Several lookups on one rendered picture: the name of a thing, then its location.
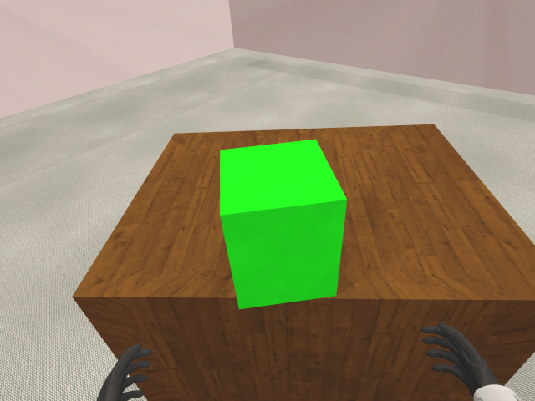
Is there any carton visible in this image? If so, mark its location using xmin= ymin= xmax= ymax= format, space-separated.
xmin=220 ymin=140 xmax=347 ymax=309

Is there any left robot hand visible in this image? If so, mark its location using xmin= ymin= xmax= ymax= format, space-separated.
xmin=96 ymin=343 xmax=152 ymax=401

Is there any right robot hand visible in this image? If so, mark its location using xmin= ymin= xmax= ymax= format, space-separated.
xmin=421 ymin=322 xmax=501 ymax=398

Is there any pedestal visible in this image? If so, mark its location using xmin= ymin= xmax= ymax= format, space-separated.
xmin=72 ymin=124 xmax=535 ymax=401

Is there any robot right forearm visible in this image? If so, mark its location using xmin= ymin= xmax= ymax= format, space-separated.
xmin=474 ymin=384 xmax=521 ymax=401

